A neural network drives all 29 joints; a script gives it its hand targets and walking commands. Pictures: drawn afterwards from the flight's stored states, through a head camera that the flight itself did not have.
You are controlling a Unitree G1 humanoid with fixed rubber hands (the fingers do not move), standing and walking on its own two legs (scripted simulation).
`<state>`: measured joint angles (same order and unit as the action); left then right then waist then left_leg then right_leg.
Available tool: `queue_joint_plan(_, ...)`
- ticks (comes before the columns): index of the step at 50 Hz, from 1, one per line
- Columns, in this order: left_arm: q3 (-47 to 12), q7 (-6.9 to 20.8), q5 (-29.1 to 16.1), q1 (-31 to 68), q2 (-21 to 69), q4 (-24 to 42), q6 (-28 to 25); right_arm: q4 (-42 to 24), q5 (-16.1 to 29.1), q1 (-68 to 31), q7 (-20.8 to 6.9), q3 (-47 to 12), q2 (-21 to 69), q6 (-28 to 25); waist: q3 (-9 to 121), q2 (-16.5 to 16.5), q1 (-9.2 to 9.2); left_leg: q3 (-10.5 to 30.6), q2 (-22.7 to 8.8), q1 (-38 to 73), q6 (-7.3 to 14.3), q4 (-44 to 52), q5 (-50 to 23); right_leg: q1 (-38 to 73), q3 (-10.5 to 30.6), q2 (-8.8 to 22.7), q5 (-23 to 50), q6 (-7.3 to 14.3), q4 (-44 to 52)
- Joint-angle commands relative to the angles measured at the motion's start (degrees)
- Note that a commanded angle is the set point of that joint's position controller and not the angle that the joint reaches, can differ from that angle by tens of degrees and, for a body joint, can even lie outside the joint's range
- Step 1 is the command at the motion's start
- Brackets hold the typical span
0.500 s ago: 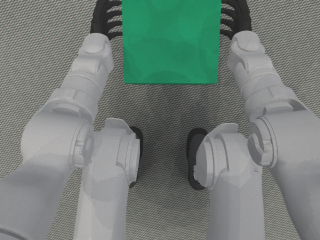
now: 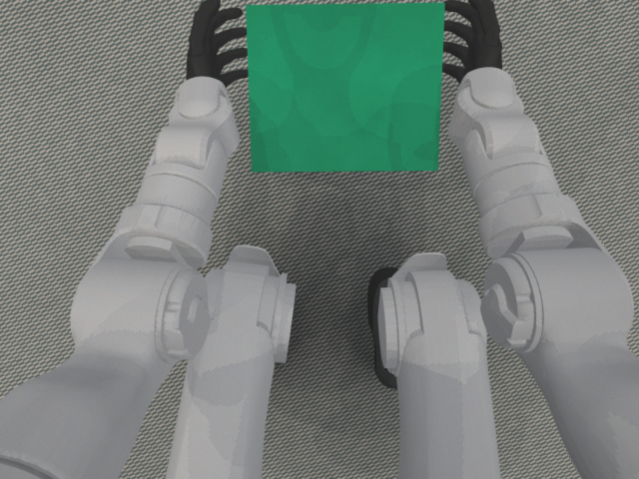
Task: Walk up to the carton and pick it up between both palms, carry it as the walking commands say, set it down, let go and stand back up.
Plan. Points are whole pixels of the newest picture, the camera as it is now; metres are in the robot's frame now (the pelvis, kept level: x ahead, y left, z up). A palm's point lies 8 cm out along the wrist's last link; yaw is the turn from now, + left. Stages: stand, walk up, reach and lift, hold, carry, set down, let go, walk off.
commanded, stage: reach and lift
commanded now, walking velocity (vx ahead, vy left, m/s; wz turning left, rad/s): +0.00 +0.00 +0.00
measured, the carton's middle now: (340, 105) +0.50 -0.01 -0.22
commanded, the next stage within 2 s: none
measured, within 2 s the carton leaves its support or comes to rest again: neither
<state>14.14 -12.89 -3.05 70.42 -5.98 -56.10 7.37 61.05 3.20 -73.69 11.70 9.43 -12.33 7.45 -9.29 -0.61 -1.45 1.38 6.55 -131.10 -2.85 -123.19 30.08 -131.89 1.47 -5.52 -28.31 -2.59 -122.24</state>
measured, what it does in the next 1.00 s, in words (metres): rises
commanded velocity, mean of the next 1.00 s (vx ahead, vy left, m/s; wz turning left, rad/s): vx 0.00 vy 0.00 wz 0.00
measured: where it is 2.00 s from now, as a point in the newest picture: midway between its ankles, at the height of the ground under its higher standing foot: (324, 346)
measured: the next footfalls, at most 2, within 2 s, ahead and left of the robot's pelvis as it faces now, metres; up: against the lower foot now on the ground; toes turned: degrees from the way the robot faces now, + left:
none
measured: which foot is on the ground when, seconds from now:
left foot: down 0.00-1.00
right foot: down 0.00-1.00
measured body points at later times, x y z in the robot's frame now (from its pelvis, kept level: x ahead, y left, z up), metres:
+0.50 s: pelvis +0.00 +0.00 +0.03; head +0.32 -0.01 +0.35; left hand +0.50 +0.14 -0.10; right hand +0.52 -0.14 -0.10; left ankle +0.12 +0.12 -0.34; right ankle +0.13 -0.12 -0.34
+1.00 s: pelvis +0.01 +0.00 +0.08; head +0.28 -0.01 +0.44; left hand +0.49 +0.14 -0.01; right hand +0.51 -0.14 -0.01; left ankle +0.12 +0.12 -0.34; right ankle +0.13 -0.12 -0.34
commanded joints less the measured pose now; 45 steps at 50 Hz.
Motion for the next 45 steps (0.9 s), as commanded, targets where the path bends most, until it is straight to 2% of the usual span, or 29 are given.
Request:
queue_joint_plan(1,-20.60,17.16,-0.95,36.93,55.19,15.31,-0.99,-13.35,0.42,-31.98,-17.54,-15.19,59.86,-0.58,73.87,1.16,0.55,-5.58,3.03,34.06,0.99,10.70,-10.84,35.67,-5.41,-3.70,10.14,2.26,8.49)
queue_joint_plan(4,-19.83,18.00,0.83,32.91,56.92,14.26,0.16,-13.89,-1.35,-29.51,-18.37,-14.77,62.51,0.45,72.23,1.58,0.42,-5.81,3.23,32.53,1.05,11.19,-12.26,34.18,-5.38,-3.75,11.16,1.89,9.49)
queue_joint_plan(5,-20.54,18.10,0.76,33.32,56.67,15.74,0.07,-14.09,-1.87,-28.39,-18.31,-14.84,62.55,0.56,74.26,1.67,0.68,-5.81,3.23,33.14,1.00,11.17,-13.12,35.12,-5.40,-3.89,12.10,1.87,9.43)
queue_joint_plan(6,-20.89,18.25,0.79,32.76,57.12,16.27,0.20,-13.45,-2.39,-26.74,-18.50,-15.02,63.82,1.06,74.62,3.27,1.27,-5.63,3.34,32.67,1.12,11.29,-13.67,35.86,-5.41,-3.78,13.00,1.70,9.94)
queue_joint_plan(8,-21.26,18.86,1.34,30.80,58.09,14.98,0.83,-15.30,-3.12,-26.92,-18.60,-15.26,64.35,1.07,73.36,1.68,0.84,-5.70,3.37,30.80,1.08,11.77,-14.46,35.19,-5.08,-3.81,14.25,1.79,10.54)
queue_joint_plan(9,-21.70,18.93,1.17,30.00,58.25,15.77,0.69,-16.80,-3.18,-26.51,-18.44,-16.19,64.84,1.01,76.01,2.57,0.66,-5.86,3.49,31.22,1.10,11.66,-15.67,36.87,-5.00,-3.92,15.80,1.68,10.66)
queue_joint_plan(14,-26.05,18.54,-0.30,28.82,60.38,19.78,0.76,-21.92,-1.26,-27.57,-18.20,-20.82,65.38,0.85,84.74,2.31,-0.46,-5.88,3.59,35.42,0.67,12.50,-20.12,39.86,-5.19,-4.27,19.54,1.49,10.84)
queue_joint_plan(15,-27.10,18.46,-0.71,29.01,60.57,20.82,0.74,-21.37,-1.38,-26.40,-18.04,-21.03,65.14,0.91,85.81,2.64,0.28,-5.66,3.52,35.76,0.67,12.77,-19.65,40.84,-5.20,-4.10,19.35,1.66,11.25)
queue_joint_plan(16,-27.90,18.34,-1.01,29.26,61.02,21.10,0.96,-24.10,-0.34,-29.27,-17.92,-22.35,65.20,0.73,87.76,1.45,-0.37,-5.57,3.52,37.56,0.66,13.17,-19.84,40.83,-5.31,-4.13,18.83,1.61,11.17)
queue_joint_plan(17,-28.67,18.08,-1.42,30.35,60.56,22.25,0.96,-23.05,-0.33,-27.76,-17.91,-22.19,65.45,1.05,87.96,1.86,0.71,-5.49,3.39,38.01,0.69,13.50,-18.61,41.35,-5.40,-4.15,17.87,1.58,11.81)
queue_joint_plan(19,-29.75,17.93,-2.48,31.86,60.59,23.77,1.08,-24.00,0.08,-28.76,-17.68,-23.30,65.67,1.50,90.79,3.17,1.02,-5.68,3.45,39.02,0.74,13.85,-16.84,43.62,-5.70,-4.05,16.36,1.43,12.28)
queue_joint_plan(21,-29.94,17.99,-2.49,32.64,61.40,24.11,1.82,-24.29,-0.18,-29.39,-17.55,-23.01,65.95,2.00,91.10,2.22,1.46,-5.64,3.45,39.61,0.77,14.85,-14.91,44.22,-5.56,-4.15,14.66,1.67,13.17)
queue_joint_plan(22,-29.78,18.00,-2.13,33.16,61.00,24.23,2.21,-22.71,-0.85,-27.72,-17.55,-22.25,66.02,2.63,90.57,2.54,1.78,-5.81,3.36,38.95,0.77,15.20,-13.04,44.74,-5.85,-4.15,13.25,1.74,13.79)
queue_joint_plan(24,-29.68,18.08,-1.98,33.32,61.95,24.48,2.92,-23.92,-0.71,-28.41,-17.80,-22.44,67.69,3.28,91.79,1.78,1.42,-5.94,3.47,40.34,0.88,16.07,-12.29,45.04,-5.87,-4.46,12.47,1.82,14.12)
queue_joint_plan(26,-29.18,18.24,-1.41,32.83,62.86,23.72,3.73,-24.27,-0.23,-29.51,-18.25,-22.74,68.71,3.82,91.76,0.98,0.31,-6.01,3.53,41.27,0.93,16.98,-11.79,45.39,-5.65,-4.57,11.81,1.92,14.70)
queue_joint_plan(28,-28.05,18.68,-0.48,32.62,63.38,22.56,4.39,-21.83,-0.66,-28.42,-18.65,-21.87,70.13,4.70,88.98,0.97,0.07,-5.92,3.45,40.58,1.11,17.88,-10.23,44.16,-5.47,-4.51,10.10,1.93,15.59)
queue_joint_plan(30,-27.04,18.99,-0.02,31.08,64.38,21.40,4.56,-21.13,-1.09,-27.67,-18.98,-21.67,71.49,4.94,86.71,2.45,-0.34,-5.78,3.58,39.23,1.32,18.53,-10.49,44.13,-5.49,-4.58,10.26,1.85,16.56)
queue_joint_plan(31,-26.63,19.02,0.16,31.30,64.75,20.64,4.81,-20.24,-1.74,-26.57,-19.13,-20.87,71.76,5.16,85.07,2.19,0.32,-5.74,3.73,39.06,1.32,19.01,-10.10,43.35,-5.55,-4.72,10.14,1.81,16.92)
queue_joint_plan(32,-25.33,19.34,0.83,29.05,65.09,18.32,5.11,-20.68,-1.80,-26.99,-19.14,-20.70,71.73,5.01,83.37,2.65,-0.07,-5.61,3.53,38.73,1.36,19.29,-10.92,42.78,-5.40,-4.69,10.63,1.60,17.52)
queue_joint_plan(33,-23.80,19.46,1.59,28.20,65.22,16.51,5.20,-18.17,-2.77,-25.52,-19.16,-19.12,71.96,5.27,78.89,3.38,0.36,-5.36,3.54,36.71,1.51,19.94,-9.07,41.61,-5.32,-4.63,8.91,1.60,18.16)
queue_joint_plan(35,-20.71,20.03,3.40,27.25,64.79,13.72,5.48,-15.83,-4.20,-24.46,-19.27,-16.13,70.80,5.13,73.48,2.83,0.11,-5.50,3.36,34.90,1.53,21.02,-7.12,39.38,-4.91,-4.56,6.91,1.79,19.61)
queue_joint_plan(36,-20.27,20.29,3.67,27.96,64.59,14.63,5.18,-15.98,-4.93,-24.75,-19.27,-15.62,70.67,5.03,73.82,4.14,0.42,-5.22,3.42,34.78,1.72,21.56,-7.35,39.95,-5.16,-4.68,7.19,1.76,20.18)
queue_joint_plan(37,-20.04,20.33,4.15,27.12,64.92,14.01,5.31,-15.53,-4.96,-24.04,-19.46,-15.32,70.87,4.96,73.87,3.20,0.18,-5.25,3.38,35.76,1.63,22.30,-7.46,39.94,-5.16,-4.63,7.32,1.78,20.65)
queue_joint_plan(40,-18.25,20.60,5.55,24.19,65.13,11.79,5.22,-15.73,-6.10,-24.05,-19.13,-14.36,70.13,4.53,74.26,3.79,-0.14,-5.32,3.38,35.21,1.68,23.04,-7.97,41.25,-5.07,-4.73,7.88,1.68,21.79)
queue_joint_plan(41,-17.98,20.74,5.67,24.14,65.25,11.69,5.17,-15.96,-6.60,-24.17,-19.05,-13.91,69.57,4.31,73.39,3.94,0.30,-4.97,3.40,35.06,1.66,23.37,-8.01,40.64,-5.20,-4.73,7.93,1.77,22.02)
queue_joint_plan(42,-19.35,20.76,4.85,24.78,65.65,13.66,4.90,-17.56,-5.74,-24.66,-18.99,-15.22,70.18,4.11,77.26,3.79,-0.14,-5.13,3.54,37.07,1.61,23.49,-9.37,43.40,-5.01,-4.82,9.30,1.71,22.20)
queue_joint_plan(43,-18.90,20.77,5.30,24.67,64.94,13.39,4.90,-15.70,-6.67,-23.14,-18.86,-14.10,69.94,4.31,74.72,4.12,0.42,-4.98,3.44,35.20,1.62,23.90,-8.39,42.35,-5.11,-4.80,8.68,1.74,22.56)
queue_joint_plan(44,-19.83,20.75,4.95,25.21,65.14,14.42,4.89,-17.28,-5.87,-23.98,-18.89,-14.63,70.41,4.10,77.34,2.47,0.05,-5.14,3.57,37.58,1.50,24.22,-9.28,43.57,-4.73,-4.91,9.49,1.81,22.64)
queue_joint_plan(45,-20.38,20.74,4.54,25.35,64.80,15.78,4.65,-17.27,-5.67,-23.47,-18.74,-15.43,71.04,4.22,78.67,3.97,-0.24,-5.12,3.53,37.69,1.60,24.19,-9.75,45.19,-4.68,-5.03,10.13,1.63,23.04)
